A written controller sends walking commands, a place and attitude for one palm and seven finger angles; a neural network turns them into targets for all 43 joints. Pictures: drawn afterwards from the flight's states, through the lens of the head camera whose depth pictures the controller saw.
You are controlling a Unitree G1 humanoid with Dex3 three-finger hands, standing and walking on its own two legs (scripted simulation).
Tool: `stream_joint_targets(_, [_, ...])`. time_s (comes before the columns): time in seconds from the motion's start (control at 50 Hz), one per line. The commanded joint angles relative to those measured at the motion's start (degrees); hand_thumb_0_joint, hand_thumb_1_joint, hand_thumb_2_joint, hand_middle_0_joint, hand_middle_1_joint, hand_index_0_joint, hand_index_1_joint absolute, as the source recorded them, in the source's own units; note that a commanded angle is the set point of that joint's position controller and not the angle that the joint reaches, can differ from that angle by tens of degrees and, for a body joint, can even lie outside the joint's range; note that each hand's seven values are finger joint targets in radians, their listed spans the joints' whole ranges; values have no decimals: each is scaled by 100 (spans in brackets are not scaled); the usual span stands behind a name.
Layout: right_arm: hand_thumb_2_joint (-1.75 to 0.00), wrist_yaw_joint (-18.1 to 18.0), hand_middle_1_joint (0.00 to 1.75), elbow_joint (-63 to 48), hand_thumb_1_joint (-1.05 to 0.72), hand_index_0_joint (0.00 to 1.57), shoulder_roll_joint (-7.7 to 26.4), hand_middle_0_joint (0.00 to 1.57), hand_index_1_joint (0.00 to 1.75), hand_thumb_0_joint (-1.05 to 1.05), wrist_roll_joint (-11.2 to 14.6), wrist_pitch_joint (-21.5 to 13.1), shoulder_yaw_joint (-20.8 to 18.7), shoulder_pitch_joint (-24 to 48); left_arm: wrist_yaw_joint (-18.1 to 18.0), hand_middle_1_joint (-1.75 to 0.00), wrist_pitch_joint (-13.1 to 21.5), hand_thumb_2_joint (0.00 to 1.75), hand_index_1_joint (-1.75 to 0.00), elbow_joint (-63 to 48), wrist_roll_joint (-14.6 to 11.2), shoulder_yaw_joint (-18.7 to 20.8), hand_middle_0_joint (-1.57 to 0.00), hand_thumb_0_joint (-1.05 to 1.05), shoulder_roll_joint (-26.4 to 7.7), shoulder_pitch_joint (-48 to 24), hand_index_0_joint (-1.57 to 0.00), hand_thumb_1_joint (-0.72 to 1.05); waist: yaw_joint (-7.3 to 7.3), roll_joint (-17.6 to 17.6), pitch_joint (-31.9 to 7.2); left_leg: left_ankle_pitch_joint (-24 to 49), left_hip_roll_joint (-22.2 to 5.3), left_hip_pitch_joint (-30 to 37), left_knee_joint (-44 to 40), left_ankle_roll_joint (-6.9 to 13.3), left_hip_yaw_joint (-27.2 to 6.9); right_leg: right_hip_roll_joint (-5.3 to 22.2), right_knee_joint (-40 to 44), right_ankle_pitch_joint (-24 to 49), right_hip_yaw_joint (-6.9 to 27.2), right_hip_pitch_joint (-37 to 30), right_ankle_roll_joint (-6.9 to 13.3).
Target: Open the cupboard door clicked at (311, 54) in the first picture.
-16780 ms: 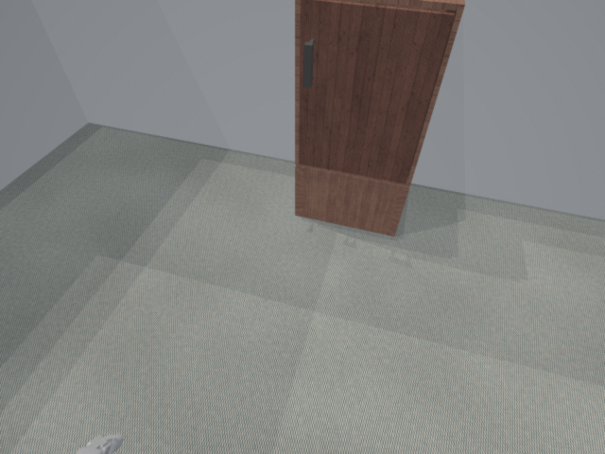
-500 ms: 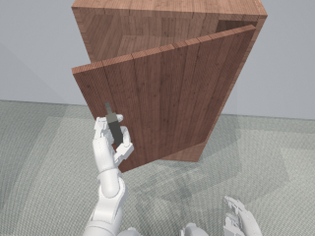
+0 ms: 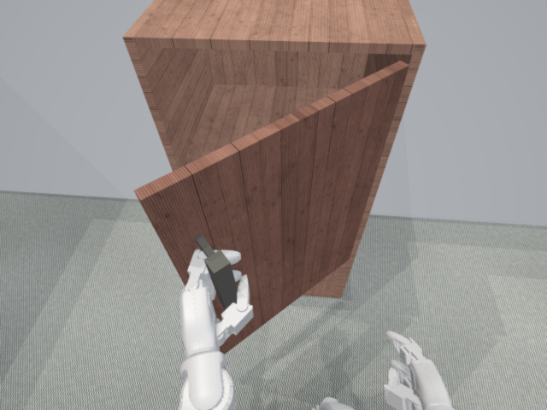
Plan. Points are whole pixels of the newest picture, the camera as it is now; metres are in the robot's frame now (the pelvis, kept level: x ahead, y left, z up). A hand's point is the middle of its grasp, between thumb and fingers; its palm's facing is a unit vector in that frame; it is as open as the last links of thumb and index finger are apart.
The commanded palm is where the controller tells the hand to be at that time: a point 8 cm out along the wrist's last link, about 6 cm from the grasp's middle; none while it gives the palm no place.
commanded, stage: open thumb and fingers to let go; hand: left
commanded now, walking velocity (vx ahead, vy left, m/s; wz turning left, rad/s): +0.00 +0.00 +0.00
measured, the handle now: (216, 273) +0.30 +0.10 +0.04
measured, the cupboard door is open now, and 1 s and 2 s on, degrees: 43 42 43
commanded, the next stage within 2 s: slide the hand sideways off the handle in 0.76 s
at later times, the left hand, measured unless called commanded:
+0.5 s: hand (239, 297) +0.27 +0.06 +0.04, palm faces +0.29 -0.96 -0.03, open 13.0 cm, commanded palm +0.22 +0.11 +0.04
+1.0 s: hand (228, 314) +0.25 +0.07 +0.04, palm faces -0.07 -0.99 -0.10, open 15.6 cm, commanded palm +0.22 +0.11 +0.04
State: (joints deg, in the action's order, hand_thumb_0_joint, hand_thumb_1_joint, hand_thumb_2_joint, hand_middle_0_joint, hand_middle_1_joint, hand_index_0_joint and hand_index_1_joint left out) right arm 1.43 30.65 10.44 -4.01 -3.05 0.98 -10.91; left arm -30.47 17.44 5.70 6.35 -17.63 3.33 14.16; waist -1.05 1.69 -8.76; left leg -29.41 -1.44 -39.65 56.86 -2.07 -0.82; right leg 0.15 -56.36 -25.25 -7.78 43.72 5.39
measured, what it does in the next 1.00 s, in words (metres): stands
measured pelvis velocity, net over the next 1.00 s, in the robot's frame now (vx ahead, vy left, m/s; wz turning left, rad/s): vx -0.02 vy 0.02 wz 0.01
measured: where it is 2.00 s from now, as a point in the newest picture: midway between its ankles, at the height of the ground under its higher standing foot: outside the picture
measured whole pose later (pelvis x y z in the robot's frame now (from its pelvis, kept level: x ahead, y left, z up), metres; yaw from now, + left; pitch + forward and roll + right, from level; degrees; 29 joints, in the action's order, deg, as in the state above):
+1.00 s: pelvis -0.02 +0.02 -0.01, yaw +0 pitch +12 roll +0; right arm 1.0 28.9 11.5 -2.6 -3.8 1.6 -11.9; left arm -11.2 19.3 6.4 4.7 -16.2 -2.8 8.5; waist 0.5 1.6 -7.3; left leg -29.8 0.3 -43.8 61.3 0.1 -0.3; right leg 2.0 -59.9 -25.0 -7.1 47.4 3.7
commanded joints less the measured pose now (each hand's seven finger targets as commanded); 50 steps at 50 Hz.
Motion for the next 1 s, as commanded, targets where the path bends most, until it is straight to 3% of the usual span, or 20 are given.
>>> stream_joint_targets(0.0, [-90, -91, 30, -800, -90, 20, 367, 20, 30, 0, 47, -335, -171, 533, -231, -132, 372, 78, -132, -1139, -19, 506, -38, 0, 454, -1012, -38, 62, 58, -753, -1000, 749, 376, -520, -308, 187, -20, 375, 1409, 673, 1377, -1538, -492])
stream_joint_targets(0.12, [-90, -122, 30, -787, -90, 20, 388, 20, 30, 0, 63, -344, -206, 408, -54, -127, 433, 60, -127, -1234, -35, 345, -35, 0, 496, -1024, -35, 20, -46, -823, -1226, 830, 352, -596, -269, 199, -35, 485, 1367, 1217, 1548, -1830, -581])
stream_joint_targets(0.32, [-90, -140, 30, -780, -90, 20, 458, 20, 30, 0, 78, -378, -235, 397, 27, -120, 458, 30, -120, -1067, 1, 258, -30, 0, 496, -1524, -30, -50, -107, -799, -1117, 549, 348, -653, -227, 243, -37, 468, 1400, 274, 1489, -1455, -537])
stream_joint_targets(0.36, [-90, -134, 30, -812, -90, 20, 455, 20, 30, 0, 81, -377, -236, 384, -10, -120, 414, 30, -120, -1035, -4, 243, -30, 0, 557, -1458, -30, -50, -55, -777, -1208, 602, 356, -623, -261, 239, -31, 433, 1344, 296, 1408, -1482, -511])
stream_joint_targets(0.46, [-90, -121, 30, -848, -90, 20, 445, 20, 30, 0, 83, -373, -242, 322, -112, -95, 352, 30, -95, -1096, -53, 332, -26, 0, 580, -1410, -26, -50, 20, -814, -1356, 762, 363, -550, -333, 230, -11, 379, 1259, 618, 1295, -1623, -501])
stream_joint_targets(0.52, [-90, -111, 30, -864, -90, 20, 451, 20, 30, 0, 87, -375, -237, 310, -131, -80, 326, 30, -80, -1064, -35, 294, -23, 0, 618, -1245, -23, -50, 28, -830, -1272, 872, 343, -461, -392, 235, -16, 306, 1167, 783, 1117, -1549, -463])
stream_joint_targets(0.62, [-90, -97, 30, -873, -90, 20, 466, 20, 30, 0, 67, -394, -224, 374, -190, -55, 315, 30, -55, -1041, -14, 245, -19, 0, 693, -1300, -19, -50, 29, -700, -1061, 788, 333, -367, -427, 245, -10, 228, 1150, 468, 970, -1256, -421])
stream_joint_targets(0.72, [-90, -81, 30, -863, -90, 20, 460, 20, 30, 0, 54, -382, -208, 386, -267, -30, 273, 30, -30, -1002, 16, 267, -15, 0, 710, -1469, -15, -50, 69, -553, -1141, 868, 334, -278, -457, 244, -13, 165, 1013, 531, 813, -1159, -383])
stream_joint_targets(0.84, [-90, -73, 30, -856, -90, 20, 483, 20, 30, 0, 67, -331, -190, 449, -296, -30, 193, 30, -30, -887, -19, 224, -15, 0, 827, -1743, -15, -50, 23, -661, -1023, 773, 323, -256, -495, 243, -58, 125, 968, 334, 690, -975, -375])
stream_joint_targets(0.86, [-90, -38, 30, -686, -90, 20, 758, 20, 30, 0, 88, -353, -166, -7, 928, -30, 428, 30, -30, -989, 624, -1019, -15, 0, 185, -1847, -15, -50, -526, -832, -674, 811, 315, -196, -330, 381, -8, 161, 836, 888, 830, -749, -395])
stream_joint_targets(0.88, [-90, -61, 30, -841, -90, 20, 691, 20, 30, 0, 142, -358, -225, -6, 1607, -30, 660, 30, -30, -1240, 387, -523, -15, 0, -211, -1946, -15, -50, -329, -628, -1051, 889, 335, -321, -263, 399, -8, 216, 725, 1145, 870, -1019, -370])
stream_joint_targets(0.9, [-90, -93, 30, -898, -90, 20, 726, 20, 30, 0, 156, -315, -231, 19, 2029, -30, 783, 30, -30, -1390, 280, -389, -15, 0, -477, -1940, -15, -50, -228, -459, -1405, 1096, 341, -288, -227, 412, -5, 225, 571, 1479, 930, -1266, -329])
stream_joint_targets(0.92, [-90, -112, 30, -969, -90, 20, 691, 20, 30, 0, 182, -327, -237, 43, 2383, -30, 839, 30, -30, -1561, 170, -384, -15, 0, -512, -1893, -15, -50, -161, -253, -1628, 1195, 342, -214, -216, 399, 3, 242, 515, 1629, 961, -1369, -327])
stream_joint_targets(0.94, [-90, -121, 30, -1034, -90, 20, 694, 20, 30, 0, 240, -357, -229, 15, 2763, -30, 851, 30, -30, -1557, -8, -472, -15, 0, -440, -1763, -15, -50, -223, -333, -1516, 1147, 339, -195, -225, 399, -9, 239, 552, 1573, 944, -1319, -337])
stream_joint_targets(0.98, [-90, -156, 30, -1226, -90, 20, 700, 20, 30, 0, 348, -422, -201, 39, 3222, -30, 757, 30, -30, -1646, -560, -365, -15, 0, -288, -1530, -15, -50, -189, -416, -1327, 938, 332, -218, -319, 383, -49, 206, 717, 1170, 945, -1318, -351])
